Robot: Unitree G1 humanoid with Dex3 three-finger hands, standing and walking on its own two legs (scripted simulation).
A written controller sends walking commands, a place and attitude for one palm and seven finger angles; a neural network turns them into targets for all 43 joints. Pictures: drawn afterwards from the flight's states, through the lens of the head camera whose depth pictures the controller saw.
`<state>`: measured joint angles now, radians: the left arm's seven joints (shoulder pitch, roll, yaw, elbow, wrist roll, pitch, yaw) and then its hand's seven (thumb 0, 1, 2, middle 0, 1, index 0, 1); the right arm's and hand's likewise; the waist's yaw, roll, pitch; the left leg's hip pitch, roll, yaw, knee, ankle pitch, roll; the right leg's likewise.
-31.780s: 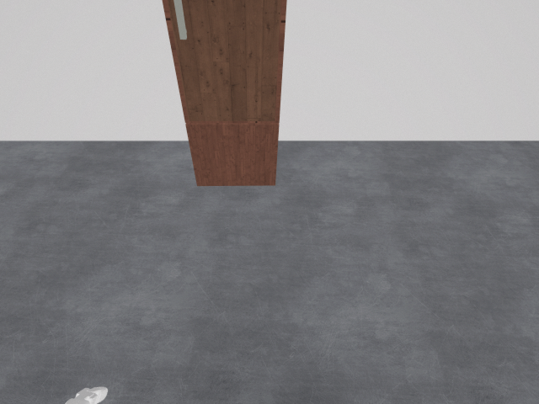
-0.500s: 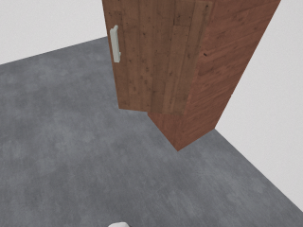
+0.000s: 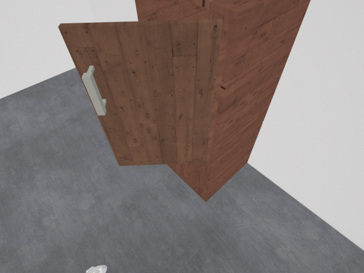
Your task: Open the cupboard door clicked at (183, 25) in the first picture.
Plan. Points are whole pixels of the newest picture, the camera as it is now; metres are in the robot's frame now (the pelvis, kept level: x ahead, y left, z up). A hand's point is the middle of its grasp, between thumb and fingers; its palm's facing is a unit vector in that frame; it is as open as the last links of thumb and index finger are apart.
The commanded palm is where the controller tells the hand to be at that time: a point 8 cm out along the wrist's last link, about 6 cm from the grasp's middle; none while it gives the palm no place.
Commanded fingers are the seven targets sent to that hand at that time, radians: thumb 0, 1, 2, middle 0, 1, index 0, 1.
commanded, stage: come to a stop and stand still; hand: left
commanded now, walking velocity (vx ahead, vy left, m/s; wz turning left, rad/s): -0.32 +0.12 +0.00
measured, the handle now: (96, 91) +0.56 +0.24 +0.09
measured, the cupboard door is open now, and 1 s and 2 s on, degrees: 49 49 49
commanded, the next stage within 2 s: look again from close up in 1.22 s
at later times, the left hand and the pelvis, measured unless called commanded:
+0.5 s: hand out of the picture +0.02 +0.23 -0.17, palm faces +0.06 -0.97 -0.24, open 7.3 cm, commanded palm none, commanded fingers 0.00 0.90 0.90 -0.20 -0.30 -0.20 -0.30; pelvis +0.01 +0.04 +0.00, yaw +0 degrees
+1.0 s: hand out of the picture -0.01 +0.20 -0.16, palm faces -0.02 -0.97 -0.23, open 7.3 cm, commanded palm none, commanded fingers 0.00 0.90 0.90 -0.20 -0.30 -0.20 -0.30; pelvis -0.02 +0.02 +0.00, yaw +0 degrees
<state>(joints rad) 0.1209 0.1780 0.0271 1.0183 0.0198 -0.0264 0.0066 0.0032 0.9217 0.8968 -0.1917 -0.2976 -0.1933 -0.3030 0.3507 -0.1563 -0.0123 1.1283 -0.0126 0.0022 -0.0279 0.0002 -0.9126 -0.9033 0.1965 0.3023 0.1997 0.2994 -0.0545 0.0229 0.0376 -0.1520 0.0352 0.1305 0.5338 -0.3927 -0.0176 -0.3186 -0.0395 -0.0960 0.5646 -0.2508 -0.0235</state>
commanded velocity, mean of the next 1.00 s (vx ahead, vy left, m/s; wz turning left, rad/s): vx -0.02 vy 0.02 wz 0.00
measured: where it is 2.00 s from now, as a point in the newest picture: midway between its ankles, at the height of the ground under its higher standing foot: outside the picture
